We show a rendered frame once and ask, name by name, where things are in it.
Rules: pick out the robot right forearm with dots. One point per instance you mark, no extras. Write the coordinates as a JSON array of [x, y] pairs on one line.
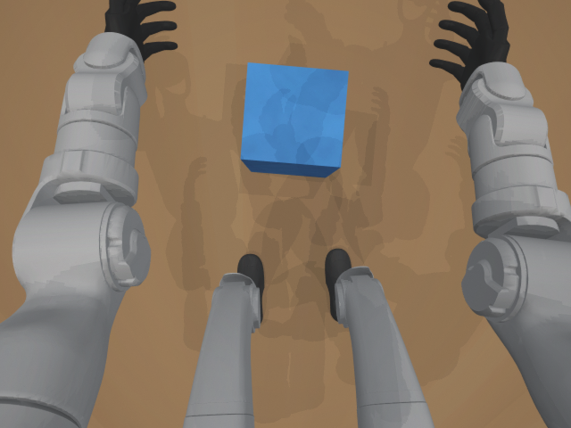
[[511, 162]]

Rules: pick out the robot right hand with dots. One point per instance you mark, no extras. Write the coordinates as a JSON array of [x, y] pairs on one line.
[[489, 43]]

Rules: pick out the right robot upper arm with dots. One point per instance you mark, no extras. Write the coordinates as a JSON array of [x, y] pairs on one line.
[[522, 286]]

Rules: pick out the robot right shin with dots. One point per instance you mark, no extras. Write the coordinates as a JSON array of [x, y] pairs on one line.
[[358, 271]]

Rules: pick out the carton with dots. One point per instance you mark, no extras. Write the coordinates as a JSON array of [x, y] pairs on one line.
[[293, 120]]

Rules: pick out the left robot upper arm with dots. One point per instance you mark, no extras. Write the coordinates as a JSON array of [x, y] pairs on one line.
[[75, 262]]

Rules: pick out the robot left hand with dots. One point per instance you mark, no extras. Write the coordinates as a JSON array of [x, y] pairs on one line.
[[125, 16]]

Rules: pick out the left robot thigh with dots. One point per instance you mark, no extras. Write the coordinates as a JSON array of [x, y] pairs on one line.
[[221, 395]]

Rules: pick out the robot left forearm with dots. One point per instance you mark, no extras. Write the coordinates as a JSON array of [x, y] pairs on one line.
[[97, 134]]

